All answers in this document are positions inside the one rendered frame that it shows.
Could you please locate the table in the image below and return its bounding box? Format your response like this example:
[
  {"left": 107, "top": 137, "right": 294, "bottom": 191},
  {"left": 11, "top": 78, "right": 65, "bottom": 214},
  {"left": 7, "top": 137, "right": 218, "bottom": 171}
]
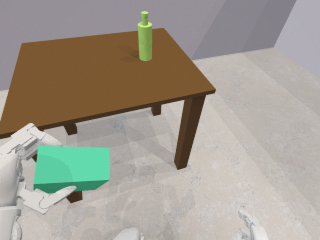
[{"left": 0, "top": 28, "right": 216, "bottom": 203}]

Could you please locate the robot left forearm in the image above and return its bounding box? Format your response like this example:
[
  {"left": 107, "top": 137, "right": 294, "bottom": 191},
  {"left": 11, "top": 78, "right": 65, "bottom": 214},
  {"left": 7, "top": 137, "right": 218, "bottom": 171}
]
[{"left": 0, "top": 206, "right": 23, "bottom": 240}]

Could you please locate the robot right hand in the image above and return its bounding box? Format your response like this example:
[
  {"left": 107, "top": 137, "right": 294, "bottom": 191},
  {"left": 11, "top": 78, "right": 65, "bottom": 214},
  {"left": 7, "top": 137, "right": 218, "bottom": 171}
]
[{"left": 233, "top": 210, "right": 270, "bottom": 240}]

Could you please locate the left robot thigh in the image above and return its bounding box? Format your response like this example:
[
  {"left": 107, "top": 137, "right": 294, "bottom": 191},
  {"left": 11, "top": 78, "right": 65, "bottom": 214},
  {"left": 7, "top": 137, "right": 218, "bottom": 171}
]
[{"left": 114, "top": 228, "right": 145, "bottom": 240}]

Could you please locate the robot left hand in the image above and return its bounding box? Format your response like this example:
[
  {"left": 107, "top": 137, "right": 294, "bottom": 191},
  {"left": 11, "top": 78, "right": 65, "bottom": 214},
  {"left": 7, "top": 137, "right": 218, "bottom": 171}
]
[{"left": 0, "top": 123, "right": 77, "bottom": 215}]

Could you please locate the sponge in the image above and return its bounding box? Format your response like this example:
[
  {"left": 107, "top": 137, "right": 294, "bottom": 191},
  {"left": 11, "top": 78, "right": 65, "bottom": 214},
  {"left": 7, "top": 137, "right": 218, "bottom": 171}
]
[{"left": 33, "top": 146, "right": 110, "bottom": 194}]

